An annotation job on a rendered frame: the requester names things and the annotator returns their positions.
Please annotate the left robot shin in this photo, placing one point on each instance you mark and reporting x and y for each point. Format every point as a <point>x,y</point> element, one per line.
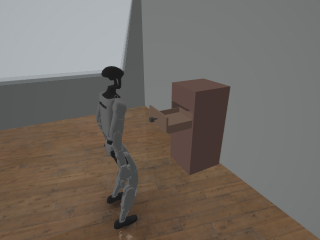
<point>117,186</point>

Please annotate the robot right hand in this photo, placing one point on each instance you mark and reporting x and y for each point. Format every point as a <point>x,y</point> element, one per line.
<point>124,173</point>

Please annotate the handle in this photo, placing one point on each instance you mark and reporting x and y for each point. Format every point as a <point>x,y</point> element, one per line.
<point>152,119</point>

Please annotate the left robot upper arm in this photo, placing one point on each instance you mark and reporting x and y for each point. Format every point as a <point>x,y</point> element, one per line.
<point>98,112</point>

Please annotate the left robot forearm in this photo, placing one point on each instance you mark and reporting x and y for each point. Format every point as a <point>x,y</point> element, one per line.
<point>100,125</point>

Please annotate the right robot forearm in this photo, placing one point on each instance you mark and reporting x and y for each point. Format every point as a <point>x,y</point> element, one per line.
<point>118,150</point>

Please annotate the robot left thigh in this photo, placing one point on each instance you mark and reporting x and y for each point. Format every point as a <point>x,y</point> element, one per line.
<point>124,149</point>

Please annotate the drawer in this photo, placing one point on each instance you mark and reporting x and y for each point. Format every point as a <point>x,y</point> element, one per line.
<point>171,120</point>

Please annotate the cabinet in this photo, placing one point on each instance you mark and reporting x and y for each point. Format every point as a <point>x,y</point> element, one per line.
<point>199,147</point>

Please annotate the right robot upper arm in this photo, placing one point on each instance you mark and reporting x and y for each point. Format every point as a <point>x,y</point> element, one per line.
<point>119,109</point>

